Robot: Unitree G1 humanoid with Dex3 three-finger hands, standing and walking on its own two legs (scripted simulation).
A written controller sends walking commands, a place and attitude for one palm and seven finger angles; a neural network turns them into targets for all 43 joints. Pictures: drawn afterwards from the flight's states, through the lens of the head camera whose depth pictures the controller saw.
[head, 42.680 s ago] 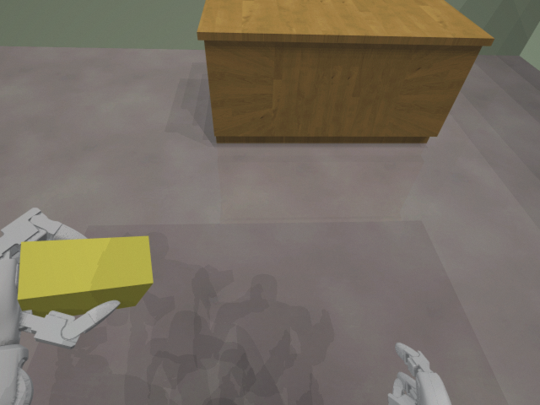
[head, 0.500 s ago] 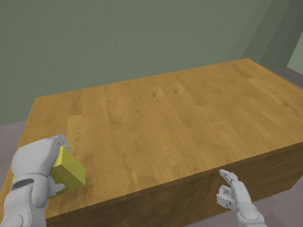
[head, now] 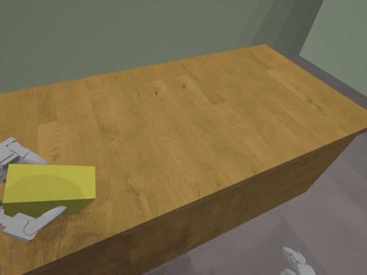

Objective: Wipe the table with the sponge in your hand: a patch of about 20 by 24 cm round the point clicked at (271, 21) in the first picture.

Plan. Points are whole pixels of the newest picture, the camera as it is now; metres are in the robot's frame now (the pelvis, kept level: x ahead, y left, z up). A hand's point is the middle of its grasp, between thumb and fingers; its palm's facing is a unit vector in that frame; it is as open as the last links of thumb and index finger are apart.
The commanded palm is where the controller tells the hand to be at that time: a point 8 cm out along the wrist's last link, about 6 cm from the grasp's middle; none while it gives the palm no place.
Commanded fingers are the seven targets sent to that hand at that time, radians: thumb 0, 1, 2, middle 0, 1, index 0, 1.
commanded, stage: step back with the hand held close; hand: left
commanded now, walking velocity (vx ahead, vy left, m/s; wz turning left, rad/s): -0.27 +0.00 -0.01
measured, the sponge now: (62, 192) +0.22 +0.22 +0.14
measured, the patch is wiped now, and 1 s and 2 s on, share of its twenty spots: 1.00 1.00 1.00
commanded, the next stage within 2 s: stop stepping back and stand still in 0.98 s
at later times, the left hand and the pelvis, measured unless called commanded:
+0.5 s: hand (9, 238) +0.14 +0.24 +0.17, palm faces +0.47 -0.83 -0.31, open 9.8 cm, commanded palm +0.08 +0.28 +0.19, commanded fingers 0.00 0.10 1.30 -1.20 -1.60 -1.20 -1.60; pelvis -0.06 -0.01 -0.01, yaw +4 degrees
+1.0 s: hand out of the picture +0.02 +0.20 +0.18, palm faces +0.32 -0.88 -0.35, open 9.8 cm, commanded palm -0.03 +0.26 +0.19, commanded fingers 0.00 0.10 1.30 -1.20 -1.60 -1.20 -1.60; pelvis -0.19 -0.02 +0.00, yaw +0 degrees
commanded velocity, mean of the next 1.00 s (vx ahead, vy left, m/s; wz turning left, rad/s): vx -0.36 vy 0.00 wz -0.05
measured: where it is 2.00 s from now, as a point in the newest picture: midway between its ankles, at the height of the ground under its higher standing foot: outside the picture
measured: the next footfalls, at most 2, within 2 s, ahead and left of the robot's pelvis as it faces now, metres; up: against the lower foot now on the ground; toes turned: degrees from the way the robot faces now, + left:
left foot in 0.58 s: +0.00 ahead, +0.12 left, +0.00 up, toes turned +3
right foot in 0.82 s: -0.10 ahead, -0.14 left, +0.00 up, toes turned +3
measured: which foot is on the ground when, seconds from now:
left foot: down 0.00-0.44, up 0.46-0.56, down 0.58-0.86, up 0.88-1.00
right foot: down 0.00-0.60, up 0.62-0.80, down 0.82-1.00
